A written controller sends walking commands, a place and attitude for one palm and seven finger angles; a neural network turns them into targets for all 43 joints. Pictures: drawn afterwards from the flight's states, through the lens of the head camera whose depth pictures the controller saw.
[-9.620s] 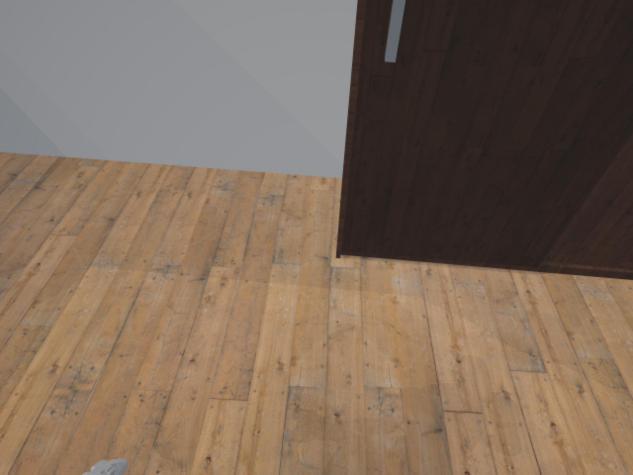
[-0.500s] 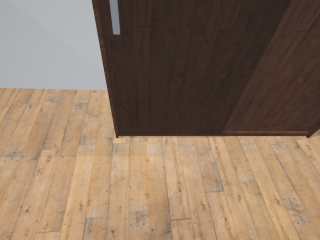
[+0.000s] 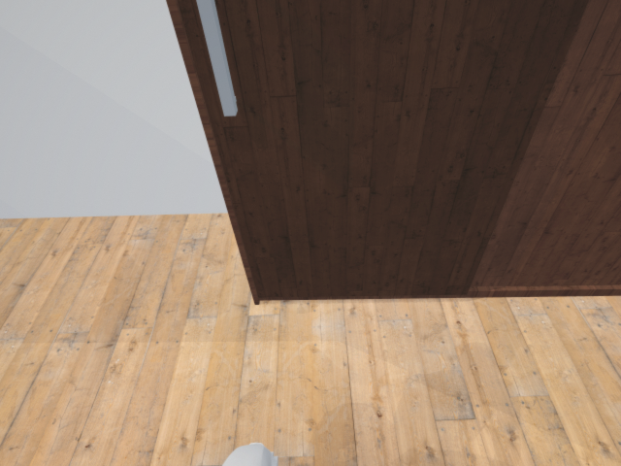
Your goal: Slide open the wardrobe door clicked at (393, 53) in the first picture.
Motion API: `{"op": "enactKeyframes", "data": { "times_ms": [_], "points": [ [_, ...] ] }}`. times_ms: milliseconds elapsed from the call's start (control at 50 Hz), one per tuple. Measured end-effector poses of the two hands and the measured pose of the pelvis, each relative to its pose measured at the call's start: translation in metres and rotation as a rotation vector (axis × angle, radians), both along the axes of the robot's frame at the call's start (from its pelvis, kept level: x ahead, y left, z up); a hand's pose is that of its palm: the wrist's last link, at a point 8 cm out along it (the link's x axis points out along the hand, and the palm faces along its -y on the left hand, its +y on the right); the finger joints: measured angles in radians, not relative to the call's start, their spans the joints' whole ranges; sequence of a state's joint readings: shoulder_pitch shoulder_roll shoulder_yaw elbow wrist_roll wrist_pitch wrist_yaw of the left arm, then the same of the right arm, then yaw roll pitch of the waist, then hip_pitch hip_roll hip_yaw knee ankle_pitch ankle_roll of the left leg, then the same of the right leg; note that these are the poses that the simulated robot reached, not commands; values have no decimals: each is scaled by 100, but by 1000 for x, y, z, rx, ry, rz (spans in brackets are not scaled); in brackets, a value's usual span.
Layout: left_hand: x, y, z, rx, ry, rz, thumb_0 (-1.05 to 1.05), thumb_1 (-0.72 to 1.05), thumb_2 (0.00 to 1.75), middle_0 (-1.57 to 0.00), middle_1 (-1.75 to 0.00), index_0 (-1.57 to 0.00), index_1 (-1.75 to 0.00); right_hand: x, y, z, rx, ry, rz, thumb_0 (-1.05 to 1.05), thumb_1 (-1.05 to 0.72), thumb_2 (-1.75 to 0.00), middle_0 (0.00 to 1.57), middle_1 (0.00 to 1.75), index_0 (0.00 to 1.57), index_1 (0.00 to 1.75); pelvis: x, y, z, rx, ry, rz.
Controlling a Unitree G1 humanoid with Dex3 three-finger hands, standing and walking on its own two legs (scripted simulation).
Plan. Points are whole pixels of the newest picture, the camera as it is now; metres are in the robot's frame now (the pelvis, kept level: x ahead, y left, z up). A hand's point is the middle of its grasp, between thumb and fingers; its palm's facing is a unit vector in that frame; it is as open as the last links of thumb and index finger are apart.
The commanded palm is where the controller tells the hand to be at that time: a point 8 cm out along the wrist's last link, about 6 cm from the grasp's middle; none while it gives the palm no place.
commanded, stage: take the last steps up to it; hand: left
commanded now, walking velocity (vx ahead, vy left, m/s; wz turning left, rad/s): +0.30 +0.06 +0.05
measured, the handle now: (215, 31) +0.83 +0.23 +0.24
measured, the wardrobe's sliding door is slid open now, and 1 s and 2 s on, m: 0.00 0.00 0.00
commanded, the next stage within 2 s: come to a stop and stand still in 0.76 s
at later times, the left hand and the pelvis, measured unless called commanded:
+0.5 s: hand (160, 449) +0.19 +0.28 -0.19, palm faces +0.06 -0.98 -0.17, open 7.4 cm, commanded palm none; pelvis +0.18 +0.09 -0.01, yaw -1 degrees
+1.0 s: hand (229, 322) +0.42 +0.21 -0.17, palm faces -0.01 -0.97 -0.23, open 7.1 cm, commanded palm none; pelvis +0.32 +0.03 -0.01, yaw -3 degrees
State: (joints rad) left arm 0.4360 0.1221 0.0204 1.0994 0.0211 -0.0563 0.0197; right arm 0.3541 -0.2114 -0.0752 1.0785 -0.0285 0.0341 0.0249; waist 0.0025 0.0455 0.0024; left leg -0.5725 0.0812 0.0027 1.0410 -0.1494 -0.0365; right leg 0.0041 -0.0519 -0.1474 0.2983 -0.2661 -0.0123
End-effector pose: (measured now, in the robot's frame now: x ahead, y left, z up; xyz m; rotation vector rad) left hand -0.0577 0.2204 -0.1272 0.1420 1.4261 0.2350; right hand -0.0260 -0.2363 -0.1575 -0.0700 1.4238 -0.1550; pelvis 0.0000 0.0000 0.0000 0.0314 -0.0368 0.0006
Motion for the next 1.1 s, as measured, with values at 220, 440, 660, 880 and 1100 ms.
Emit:
{"op": "enactKeyframes", "data": {
  "times_ms": [220, 440, 660, 880, 1100],
  "points": [
    [-28, -8, -13, -137, 282, 157, 0, 91, 90, -20, -30, -20, -30, 198, 61, 0, -11, -189, 169, 1, -92, -90, 19, 30, 19, 30, 82, 47, -18, -35, 36, 18],
    [165, 85, -40, -96, 44, 4, 0, 91, 90, -20, -30, -20, -30, 279, 107, 23, -78, -371, 57, -3, -94, -90, 20, 30, 20, 30, 157, 92, -15, -30, -5, -25],
    [388, 105, -3, -19, -336, -128, 0, 91, 90, -19, -29, -19, -29, 236, 96, 11, -68, -100, -26, -1, -93, -90, 20, 30, 19, 30, 229, 88, -6, -9, 6, -26],
    [478, 33, -22, -36, -311, -238, 0, 91, 90, -20, -29, -19, -30, 219, 83, -16, 39, 173, -145, 1, -91, -90, 20, 30, 19, 30, 303, 39, -27, -17, -6, -58],
    [456, 46, -14, 17, -200, -135, -2, 94, 90, -20, -30, -20, -30, 343, 51, -10, -16, -16, -44, 1, -91, -90, 19, 30, 19, 30, 323, 38, -13, -18, 13, -47]
  ]
}}
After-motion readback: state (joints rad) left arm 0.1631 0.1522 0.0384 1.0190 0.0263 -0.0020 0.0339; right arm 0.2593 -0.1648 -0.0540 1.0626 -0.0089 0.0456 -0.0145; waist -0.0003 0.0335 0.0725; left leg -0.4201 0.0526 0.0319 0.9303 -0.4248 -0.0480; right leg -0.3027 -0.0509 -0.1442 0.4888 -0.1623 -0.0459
